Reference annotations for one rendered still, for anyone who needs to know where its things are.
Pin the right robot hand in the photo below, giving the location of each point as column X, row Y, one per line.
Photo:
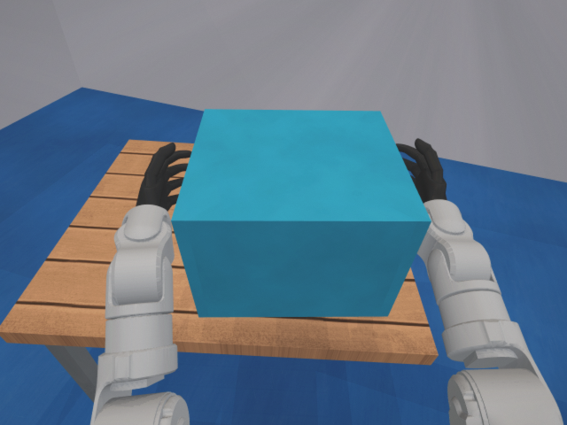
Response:
column 427, row 170

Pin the table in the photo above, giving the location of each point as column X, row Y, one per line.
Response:
column 63, row 307

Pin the robot right forearm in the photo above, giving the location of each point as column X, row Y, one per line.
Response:
column 478, row 330

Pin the robot right upper arm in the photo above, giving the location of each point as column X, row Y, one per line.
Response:
column 505, row 396

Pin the robot left upper arm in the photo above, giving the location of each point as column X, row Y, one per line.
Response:
column 163, row 408

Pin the carton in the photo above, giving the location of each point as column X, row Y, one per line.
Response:
column 297, row 213

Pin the left robot hand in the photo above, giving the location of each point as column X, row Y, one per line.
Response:
column 155, row 186

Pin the robot left forearm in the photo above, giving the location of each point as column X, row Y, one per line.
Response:
column 139, row 347

